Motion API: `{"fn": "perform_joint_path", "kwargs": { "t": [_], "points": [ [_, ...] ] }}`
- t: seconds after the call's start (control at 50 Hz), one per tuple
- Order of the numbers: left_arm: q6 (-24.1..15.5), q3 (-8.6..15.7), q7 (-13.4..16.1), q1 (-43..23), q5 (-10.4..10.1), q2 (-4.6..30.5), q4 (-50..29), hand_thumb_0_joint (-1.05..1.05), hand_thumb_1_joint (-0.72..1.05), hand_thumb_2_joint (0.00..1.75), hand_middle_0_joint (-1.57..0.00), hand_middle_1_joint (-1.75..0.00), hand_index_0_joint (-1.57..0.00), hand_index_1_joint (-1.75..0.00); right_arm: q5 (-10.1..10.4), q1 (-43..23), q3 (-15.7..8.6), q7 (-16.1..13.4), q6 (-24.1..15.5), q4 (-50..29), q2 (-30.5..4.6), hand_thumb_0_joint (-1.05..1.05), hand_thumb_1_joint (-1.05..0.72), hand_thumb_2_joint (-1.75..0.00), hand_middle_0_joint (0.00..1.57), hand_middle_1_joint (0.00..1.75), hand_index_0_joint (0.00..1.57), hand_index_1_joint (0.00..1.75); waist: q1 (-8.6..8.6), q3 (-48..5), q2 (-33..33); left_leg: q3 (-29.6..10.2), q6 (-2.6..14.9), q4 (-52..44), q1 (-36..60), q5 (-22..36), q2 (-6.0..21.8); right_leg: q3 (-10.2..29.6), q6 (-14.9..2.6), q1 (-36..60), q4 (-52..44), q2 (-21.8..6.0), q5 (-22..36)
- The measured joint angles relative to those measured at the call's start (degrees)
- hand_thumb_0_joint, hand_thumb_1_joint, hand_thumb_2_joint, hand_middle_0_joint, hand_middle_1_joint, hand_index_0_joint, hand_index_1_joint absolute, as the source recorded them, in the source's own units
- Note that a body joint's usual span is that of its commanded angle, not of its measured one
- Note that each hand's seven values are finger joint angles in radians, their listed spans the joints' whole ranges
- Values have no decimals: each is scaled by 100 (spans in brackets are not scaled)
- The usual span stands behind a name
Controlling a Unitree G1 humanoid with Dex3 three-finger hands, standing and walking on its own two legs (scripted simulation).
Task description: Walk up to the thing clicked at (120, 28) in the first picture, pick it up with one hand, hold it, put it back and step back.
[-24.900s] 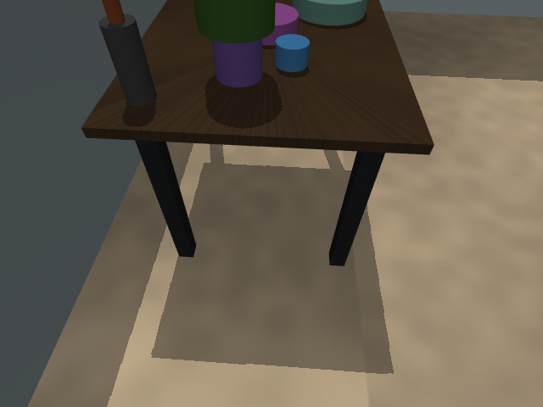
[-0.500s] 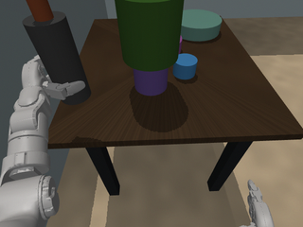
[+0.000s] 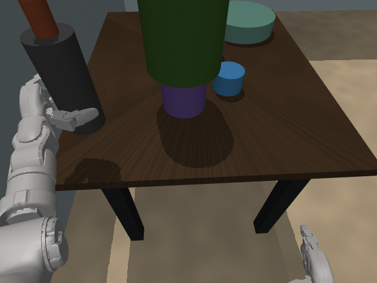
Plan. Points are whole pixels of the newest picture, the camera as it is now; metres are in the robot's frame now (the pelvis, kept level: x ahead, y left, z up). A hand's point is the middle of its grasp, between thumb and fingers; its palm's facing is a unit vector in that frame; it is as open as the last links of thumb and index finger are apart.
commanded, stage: crouch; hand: left
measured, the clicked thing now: (63, 70) +0.45 +0.20 +0.23
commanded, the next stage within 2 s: lower in 0.16 s
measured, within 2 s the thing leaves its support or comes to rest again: rests again in 1.54 s
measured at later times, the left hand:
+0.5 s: hand (76, 108) +0.47 +0.22 +0.12, palm faces +0.24 -0.97 +0.02, open 11.1 cm
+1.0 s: hand (84, 120) +0.48 +0.23 +0.08, palm faces +0.23 -0.97 +0.02, open 11.1 cm
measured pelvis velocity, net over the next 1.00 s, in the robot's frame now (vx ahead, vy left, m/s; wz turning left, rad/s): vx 0.00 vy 0.01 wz -0.01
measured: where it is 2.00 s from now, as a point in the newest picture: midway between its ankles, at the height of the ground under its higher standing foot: outside the picture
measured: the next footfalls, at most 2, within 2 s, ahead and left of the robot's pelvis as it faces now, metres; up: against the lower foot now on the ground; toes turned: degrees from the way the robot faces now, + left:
none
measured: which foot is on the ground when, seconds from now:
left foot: down 0.00-1.00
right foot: down 0.00-1.00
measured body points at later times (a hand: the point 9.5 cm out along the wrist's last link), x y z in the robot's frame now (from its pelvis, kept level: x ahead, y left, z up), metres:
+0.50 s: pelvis +0.00 +0.01 -0.01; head +0.05 +0.01 +0.44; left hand +0.45 +0.28 +0.13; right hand +0.15 -0.26 -0.08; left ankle +0.00 +0.12 -0.73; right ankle +0.01 -0.12 -0.73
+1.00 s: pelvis +0.00 +0.01 -0.03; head +0.08 +0.02 +0.41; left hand +0.46 +0.28 +0.08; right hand +0.15 -0.27 -0.08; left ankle +0.00 +0.12 -0.73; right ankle +0.01 -0.12 -0.73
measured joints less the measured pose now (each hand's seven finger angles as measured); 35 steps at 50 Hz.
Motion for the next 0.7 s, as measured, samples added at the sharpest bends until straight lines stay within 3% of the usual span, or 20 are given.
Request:
{"fn": "perform_joint_path", "kwargs": {
  "t": [0.34,0.7],
  "points": [
    [-352,49,-12,-166,12,84,392,-1,-61,90,-74,-112,-76,-111,-13,-30,-19,30,316,-242,-10,-1,52,-5,6,6,6,5,-89,-17,-42,22,30,139,-203,-91,5,22,29,-174,57,4,-38],
    [-1087,249,-34,-255,94,201,946,-1,-61,88,-76,-109,-79,-108,-138,-10,-5,124,593,-734,-15,-1,50,-6,6,6,6,5,-273,-89,-113,5,25,951,-1151,-385,50,17,22,-1114,834,49,-305]
  ]
}}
